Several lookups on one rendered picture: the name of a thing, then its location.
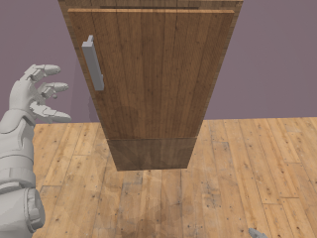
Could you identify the left robot hand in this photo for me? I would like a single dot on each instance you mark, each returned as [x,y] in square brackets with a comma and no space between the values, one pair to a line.
[24,95]

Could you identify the robot left upper arm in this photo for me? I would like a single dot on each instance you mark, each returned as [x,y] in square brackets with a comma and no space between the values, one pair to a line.
[21,213]

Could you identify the handle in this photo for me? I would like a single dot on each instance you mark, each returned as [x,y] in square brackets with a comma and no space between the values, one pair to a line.
[93,64]

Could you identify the left robot forearm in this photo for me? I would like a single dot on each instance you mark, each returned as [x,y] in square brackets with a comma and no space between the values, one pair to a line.
[17,151]

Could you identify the right robot hand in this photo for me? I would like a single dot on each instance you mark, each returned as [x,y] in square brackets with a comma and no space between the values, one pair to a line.
[256,234]

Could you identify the cupboard door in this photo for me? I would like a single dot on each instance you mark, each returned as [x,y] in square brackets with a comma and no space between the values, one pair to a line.
[158,66]

